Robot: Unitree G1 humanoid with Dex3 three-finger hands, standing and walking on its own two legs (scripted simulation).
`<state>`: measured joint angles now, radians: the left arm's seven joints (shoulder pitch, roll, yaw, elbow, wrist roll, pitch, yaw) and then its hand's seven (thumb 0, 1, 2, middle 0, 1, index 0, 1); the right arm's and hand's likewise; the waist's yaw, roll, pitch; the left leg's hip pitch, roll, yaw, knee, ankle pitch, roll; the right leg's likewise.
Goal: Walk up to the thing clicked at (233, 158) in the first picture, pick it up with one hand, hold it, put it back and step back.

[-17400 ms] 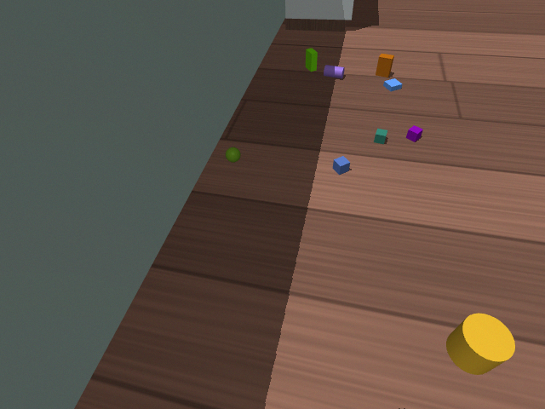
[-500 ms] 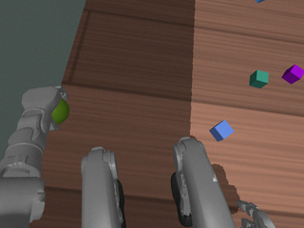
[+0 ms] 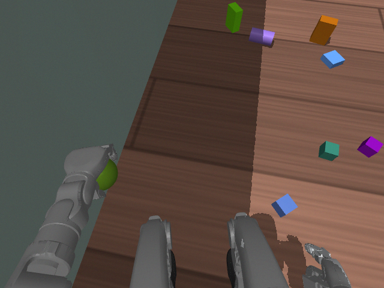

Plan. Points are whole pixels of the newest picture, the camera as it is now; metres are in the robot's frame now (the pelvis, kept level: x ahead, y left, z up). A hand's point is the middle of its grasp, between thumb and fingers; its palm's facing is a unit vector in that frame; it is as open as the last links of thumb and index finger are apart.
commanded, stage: lift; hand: left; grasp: from above
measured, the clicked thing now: (99, 173) +0.39 +0.25 -0.10
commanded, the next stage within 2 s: hold in 0.70 s
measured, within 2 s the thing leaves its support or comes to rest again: neither
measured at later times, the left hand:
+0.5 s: hand (79, 154) +0.37 +0.22 +0.05, palm faces -0.45 -0.07 -0.89, open 10.7 cm
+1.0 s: hand (66, 131) +0.38 +0.22 +0.11, palm faces -0.45 -0.06 -0.89, open 10.7 cm
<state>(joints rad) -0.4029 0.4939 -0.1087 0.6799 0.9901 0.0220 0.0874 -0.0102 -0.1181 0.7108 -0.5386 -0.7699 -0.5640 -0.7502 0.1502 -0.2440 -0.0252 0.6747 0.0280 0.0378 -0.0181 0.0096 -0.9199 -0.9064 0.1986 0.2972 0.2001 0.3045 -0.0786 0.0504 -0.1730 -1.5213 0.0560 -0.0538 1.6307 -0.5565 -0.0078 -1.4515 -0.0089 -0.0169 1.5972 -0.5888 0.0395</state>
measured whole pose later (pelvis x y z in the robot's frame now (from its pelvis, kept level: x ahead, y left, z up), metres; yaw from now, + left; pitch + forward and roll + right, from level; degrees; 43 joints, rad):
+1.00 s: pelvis +0.07 +0.00 +0.18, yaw +0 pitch +7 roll +0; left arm -0.33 0.38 -0.20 0.82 1.00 0.02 0.12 0.00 -0.13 0.74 -0.52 -0.80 -0.54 -0.78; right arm 0.24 -0.25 -0.06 0.72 0.04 0.03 -0.04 0.01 -0.91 -0.90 0.20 0.30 0.20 0.30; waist -0.04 0.03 -0.06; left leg -0.52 0.04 0.04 0.72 -0.33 -0.01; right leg -0.50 -0.03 0.02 0.72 -0.35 0.03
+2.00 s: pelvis +0.06 +0.00 +0.20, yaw +0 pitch +1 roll +0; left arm -0.25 0.38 -0.22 0.65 0.99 0.02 -0.02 0.01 -0.13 0.77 -0.47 -0.88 -0.50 -0.84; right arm 0.20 -0.26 -0.04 0.66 0.06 0.08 -0.05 0.01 -0.91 -0.90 0.20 0.30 0.20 0.30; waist 0.00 0.05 -0.01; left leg -0.30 0.04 0.06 0.51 -0.22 -0.01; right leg -0.29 -0.03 0.04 0.53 -0.25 0.03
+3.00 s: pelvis +0.07 +0.00 +0.21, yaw +0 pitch +1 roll +0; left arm -0.23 0.38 -0.21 0.65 1.01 -0.01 0.00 0.01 -0.13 0.79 -0.44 -0.93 -0.48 -0.89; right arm 0.19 -0.25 -0.04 0.66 0.07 0.09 -0.05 0.01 -0.91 -0.91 0.20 0.30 0.20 0.30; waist 0.00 0.04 0.00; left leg -0.27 0.03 0.05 0.48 -0.22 -0.01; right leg -0.26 -0.03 0.04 0.50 -0.25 0.03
